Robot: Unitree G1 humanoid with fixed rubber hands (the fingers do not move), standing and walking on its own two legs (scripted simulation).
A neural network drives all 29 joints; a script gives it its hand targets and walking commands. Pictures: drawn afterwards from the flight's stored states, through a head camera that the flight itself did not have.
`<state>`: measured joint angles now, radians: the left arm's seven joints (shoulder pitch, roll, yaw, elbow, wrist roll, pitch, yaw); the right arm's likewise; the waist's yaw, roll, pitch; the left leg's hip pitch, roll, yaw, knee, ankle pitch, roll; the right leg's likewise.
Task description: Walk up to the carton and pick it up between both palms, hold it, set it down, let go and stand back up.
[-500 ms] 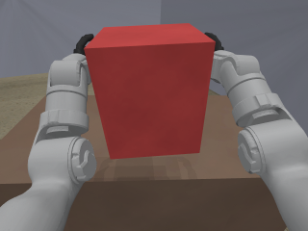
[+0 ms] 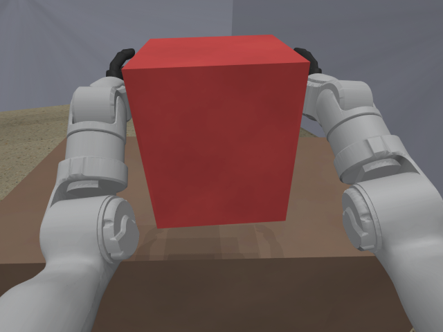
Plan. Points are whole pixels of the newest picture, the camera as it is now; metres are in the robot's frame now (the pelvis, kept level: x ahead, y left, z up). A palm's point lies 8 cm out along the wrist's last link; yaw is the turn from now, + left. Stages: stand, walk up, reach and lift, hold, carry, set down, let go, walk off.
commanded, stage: hold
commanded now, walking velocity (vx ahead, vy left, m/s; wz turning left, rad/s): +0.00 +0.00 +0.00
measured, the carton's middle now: (216, 128) +0.36 -0.01 +0.29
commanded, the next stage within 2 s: none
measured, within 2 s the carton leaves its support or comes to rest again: neither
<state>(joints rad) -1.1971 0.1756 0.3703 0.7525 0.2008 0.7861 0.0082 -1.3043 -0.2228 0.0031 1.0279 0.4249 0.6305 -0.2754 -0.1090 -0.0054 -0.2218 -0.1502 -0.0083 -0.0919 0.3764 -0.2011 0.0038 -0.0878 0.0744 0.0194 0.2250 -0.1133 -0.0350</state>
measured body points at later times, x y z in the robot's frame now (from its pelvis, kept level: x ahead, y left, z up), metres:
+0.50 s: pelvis +0.00 +0.00 +0.00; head -0.09 +0.02 +0.44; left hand +0.40 +0.15 +0.34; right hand +0.38 -0.15 +0.35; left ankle +0.00 +0.11 -0.75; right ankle +0.01 -0.10 -0.75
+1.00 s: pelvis +0.01 +0.00 +0.00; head -0.09 +0.02 +0.44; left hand +0.40 +0.15 +0.34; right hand +0.38 -0.15 +0.35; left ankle +0.00 +0.11 -0.75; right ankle +0.01 -0.10 -0.75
